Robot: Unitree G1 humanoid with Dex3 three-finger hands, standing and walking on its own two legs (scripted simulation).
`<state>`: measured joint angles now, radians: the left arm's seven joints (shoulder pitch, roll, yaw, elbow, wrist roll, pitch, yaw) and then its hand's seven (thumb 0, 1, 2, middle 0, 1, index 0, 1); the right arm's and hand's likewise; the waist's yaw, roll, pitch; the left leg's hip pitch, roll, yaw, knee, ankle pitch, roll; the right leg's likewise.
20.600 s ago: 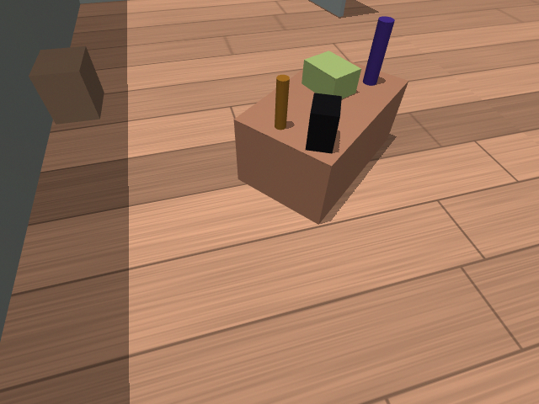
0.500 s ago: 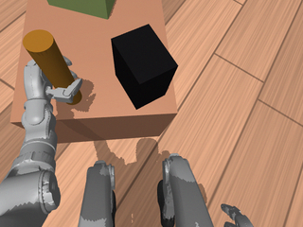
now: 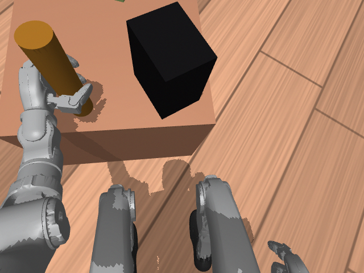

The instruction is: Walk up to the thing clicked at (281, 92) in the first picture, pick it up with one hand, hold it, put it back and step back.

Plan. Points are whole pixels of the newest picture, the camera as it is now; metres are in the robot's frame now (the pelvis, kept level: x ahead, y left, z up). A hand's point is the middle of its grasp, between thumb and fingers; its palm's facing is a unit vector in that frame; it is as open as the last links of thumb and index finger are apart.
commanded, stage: lower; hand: left
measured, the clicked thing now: (64, 79) +0.49 +0.19 +0.01
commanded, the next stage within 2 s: loosen in 0.08 s
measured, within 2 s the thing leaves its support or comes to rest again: neither
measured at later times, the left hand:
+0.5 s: hand (68, 82) +0.50 +0.19 -0.01, palm faces +0.11 -0.99 -0.02, open 8.6 cm
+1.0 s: hand (54, 73) +0.51 +0.21 +0.01, palm faces +0.13 -0.99 -0.05, open 16.3 cm
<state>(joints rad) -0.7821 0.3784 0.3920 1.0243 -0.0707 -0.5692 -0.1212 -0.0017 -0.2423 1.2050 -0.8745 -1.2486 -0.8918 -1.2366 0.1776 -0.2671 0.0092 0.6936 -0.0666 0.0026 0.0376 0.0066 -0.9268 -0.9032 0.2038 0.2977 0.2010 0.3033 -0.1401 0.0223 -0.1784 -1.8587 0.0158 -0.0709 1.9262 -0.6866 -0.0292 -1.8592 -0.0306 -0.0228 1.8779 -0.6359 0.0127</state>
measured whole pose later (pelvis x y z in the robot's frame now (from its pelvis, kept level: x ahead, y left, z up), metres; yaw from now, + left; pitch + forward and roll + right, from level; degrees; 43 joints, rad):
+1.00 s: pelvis -0.01 +0.00 -0.01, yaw +0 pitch +35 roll -3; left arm -0.84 0.45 0.44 0.99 -0.07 -0.48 -0.16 -0.01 -0.50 0.16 -0.24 -0.21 -0.23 -0.21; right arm 0.19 -0.27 0.02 0.66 -0.04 0.04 0.02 0.01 -0.92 -0.90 0.21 0.30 0.20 0.30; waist -0.14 0.03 -0.17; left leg -1.89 0.01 -0.07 1.96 -0.68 -0.03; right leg -1.89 -0.03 -0.02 1.92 -0.63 0.02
